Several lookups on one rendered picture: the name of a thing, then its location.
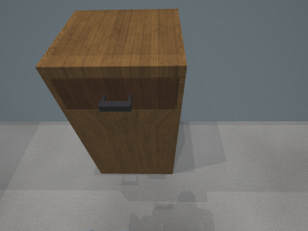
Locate drawer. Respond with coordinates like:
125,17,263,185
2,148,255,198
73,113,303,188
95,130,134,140
50,77,178,110

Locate cabinet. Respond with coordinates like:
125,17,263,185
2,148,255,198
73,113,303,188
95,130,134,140
36,9,188,174

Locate handle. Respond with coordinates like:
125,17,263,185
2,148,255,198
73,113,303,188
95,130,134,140
98,94,132,112

